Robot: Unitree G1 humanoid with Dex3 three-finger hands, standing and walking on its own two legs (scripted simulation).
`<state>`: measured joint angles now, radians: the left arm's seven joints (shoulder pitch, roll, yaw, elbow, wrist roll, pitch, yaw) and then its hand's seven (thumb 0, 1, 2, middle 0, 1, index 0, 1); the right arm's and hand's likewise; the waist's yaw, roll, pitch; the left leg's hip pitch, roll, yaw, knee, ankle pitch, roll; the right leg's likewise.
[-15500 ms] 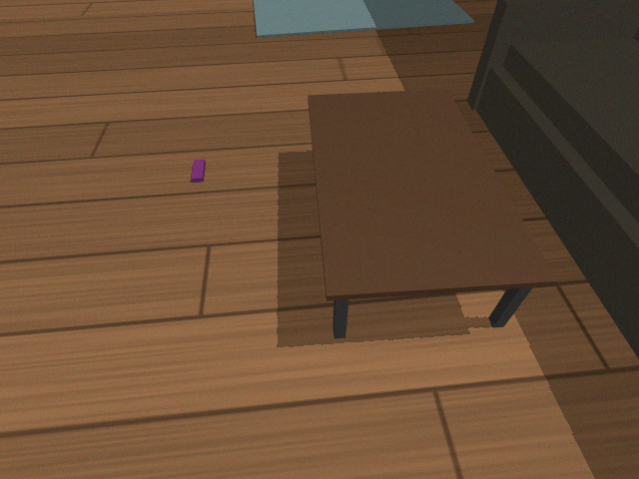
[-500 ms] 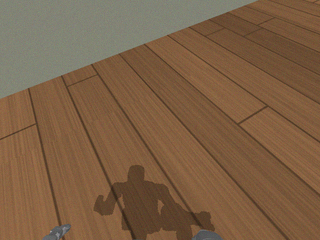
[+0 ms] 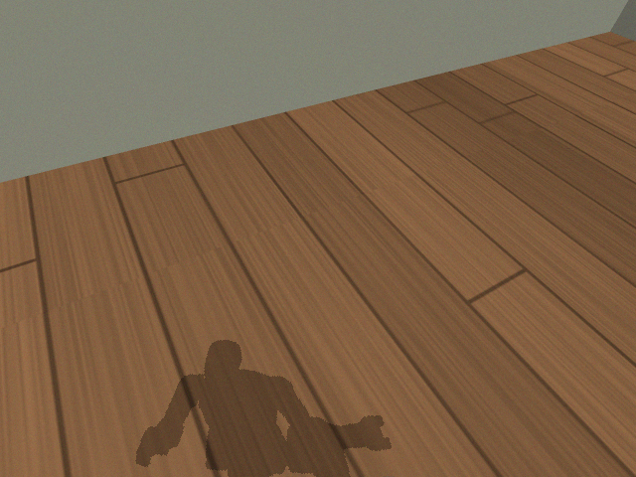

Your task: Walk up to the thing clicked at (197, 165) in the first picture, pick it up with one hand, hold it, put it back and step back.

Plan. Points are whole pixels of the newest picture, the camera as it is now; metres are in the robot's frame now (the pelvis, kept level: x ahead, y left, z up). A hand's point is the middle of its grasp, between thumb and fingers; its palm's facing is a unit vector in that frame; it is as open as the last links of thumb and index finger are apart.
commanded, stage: walk up
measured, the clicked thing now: out of the picture -0.92 -1.06 -0.75
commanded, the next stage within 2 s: stand in 1.64 s
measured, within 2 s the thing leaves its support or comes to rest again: neither
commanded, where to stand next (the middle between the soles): +0.13 -0.03 m, yaw -1 degrees
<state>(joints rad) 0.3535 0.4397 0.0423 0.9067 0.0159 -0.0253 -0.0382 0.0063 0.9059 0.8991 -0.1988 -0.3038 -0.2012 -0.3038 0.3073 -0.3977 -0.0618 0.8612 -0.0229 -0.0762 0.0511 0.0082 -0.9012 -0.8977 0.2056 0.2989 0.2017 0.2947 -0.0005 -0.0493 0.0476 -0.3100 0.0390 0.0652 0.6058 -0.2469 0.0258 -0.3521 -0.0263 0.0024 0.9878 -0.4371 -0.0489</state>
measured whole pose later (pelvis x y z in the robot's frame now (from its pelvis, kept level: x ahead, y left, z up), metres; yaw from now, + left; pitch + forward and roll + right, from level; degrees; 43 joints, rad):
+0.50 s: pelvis +0.05 -0.02 +0.00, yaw -1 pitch -3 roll +1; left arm 0.11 0.34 0.00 0.94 0.02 -0.02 -0.01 0.00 0.90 0.90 -0.20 -0.30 -0.20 -0.30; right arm 0.18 -0.38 -0.01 0.94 0.01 -0.01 0.00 0.01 -0.90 -0.90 0.21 0.30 0.20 0.29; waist 0.00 0.03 0.12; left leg -0.27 0.02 0.02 0.69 -0.46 0.02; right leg -0.37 -0.03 -0.02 0.62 -0.20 -0.01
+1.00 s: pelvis +0.07 -0.01 +0.02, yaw +0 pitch -2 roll +0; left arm 0.12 0.37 0.02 1.17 0.00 0.01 -0.03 0.00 0.91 0.90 -0.20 -0.30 -0.20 -0.30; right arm 0.15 -0.37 0.00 1.13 -0.02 -0.03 0.01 0.01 -0.90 -0.90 0.21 0.30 0.20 0.29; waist 0.02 -0.01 0.05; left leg -0.13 0.02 0.01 0.40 -0.24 -0.02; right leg -0.23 -0.04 -0.04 0.40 -0.13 0.01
